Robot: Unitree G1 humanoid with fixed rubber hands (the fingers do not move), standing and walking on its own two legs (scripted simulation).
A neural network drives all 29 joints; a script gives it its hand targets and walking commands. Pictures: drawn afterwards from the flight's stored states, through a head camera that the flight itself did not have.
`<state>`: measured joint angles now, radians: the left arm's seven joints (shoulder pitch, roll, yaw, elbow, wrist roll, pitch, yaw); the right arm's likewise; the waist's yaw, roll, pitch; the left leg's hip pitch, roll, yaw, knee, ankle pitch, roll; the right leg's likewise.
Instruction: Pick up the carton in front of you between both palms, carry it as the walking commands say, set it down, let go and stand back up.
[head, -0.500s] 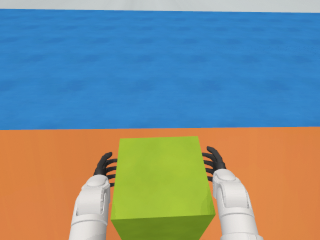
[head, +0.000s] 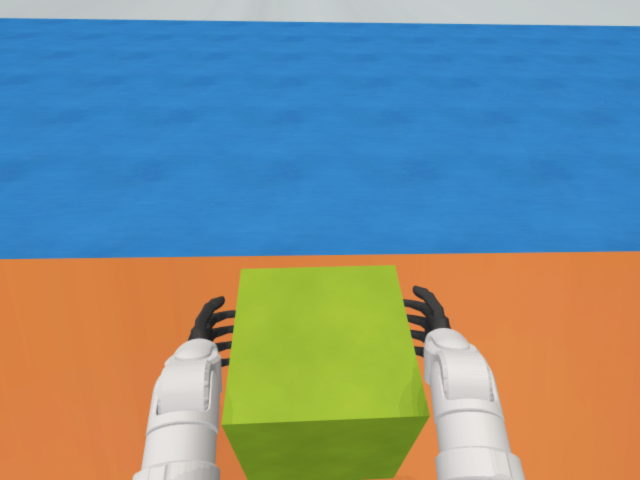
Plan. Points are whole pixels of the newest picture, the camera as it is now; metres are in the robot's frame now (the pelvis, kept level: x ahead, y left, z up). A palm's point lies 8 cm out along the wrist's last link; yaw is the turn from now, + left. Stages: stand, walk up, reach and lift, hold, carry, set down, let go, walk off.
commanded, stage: hold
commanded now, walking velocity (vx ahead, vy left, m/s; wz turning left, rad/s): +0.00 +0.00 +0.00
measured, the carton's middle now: (320, 378) +0.30 +0.00 -0.03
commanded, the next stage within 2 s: carry in 0.42 s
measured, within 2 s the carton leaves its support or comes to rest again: neither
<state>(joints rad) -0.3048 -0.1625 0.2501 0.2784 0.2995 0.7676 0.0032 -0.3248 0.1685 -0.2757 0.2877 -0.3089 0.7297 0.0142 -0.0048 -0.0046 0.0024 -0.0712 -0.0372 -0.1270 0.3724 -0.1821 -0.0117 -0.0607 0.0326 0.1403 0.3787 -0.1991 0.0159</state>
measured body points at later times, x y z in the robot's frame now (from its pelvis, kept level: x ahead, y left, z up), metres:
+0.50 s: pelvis +0.01 +0.00 +0.00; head -0.03 +0.00 +0.45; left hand +0.31 +0.15 +0.04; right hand +0.31 -0.16 +0.05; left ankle +0.02 +0.13 -0.74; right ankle +0.01 -0.14 -0.74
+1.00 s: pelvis +0.20 -0.01 +0.00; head +0.17 -0.02 +0.45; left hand +0.44 +0.13 +0.07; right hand +0.43 -0.18 +0.07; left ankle +0.15 +0.08 -0.74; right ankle +0.15 -0.12 -0.68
